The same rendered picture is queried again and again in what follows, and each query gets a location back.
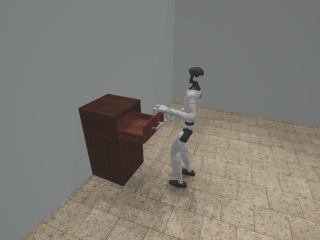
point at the robot left foot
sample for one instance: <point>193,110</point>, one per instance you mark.
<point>177,184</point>

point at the cabinet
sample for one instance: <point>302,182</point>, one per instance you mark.
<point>111,157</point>

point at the left robot hand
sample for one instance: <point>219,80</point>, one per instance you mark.
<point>161,109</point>

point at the handle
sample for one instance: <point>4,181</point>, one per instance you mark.
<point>159,126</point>

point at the right robot hand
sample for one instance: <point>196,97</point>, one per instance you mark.
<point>173,118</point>

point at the left robot upper arm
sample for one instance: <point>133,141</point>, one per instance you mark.
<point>191,97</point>

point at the left robot forearm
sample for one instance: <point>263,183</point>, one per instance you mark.
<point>180,114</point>

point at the robot right foot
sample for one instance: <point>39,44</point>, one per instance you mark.
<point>191,173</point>

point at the drawer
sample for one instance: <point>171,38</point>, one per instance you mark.
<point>137,126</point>

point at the robot foot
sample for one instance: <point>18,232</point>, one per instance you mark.
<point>177,184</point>
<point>191,173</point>

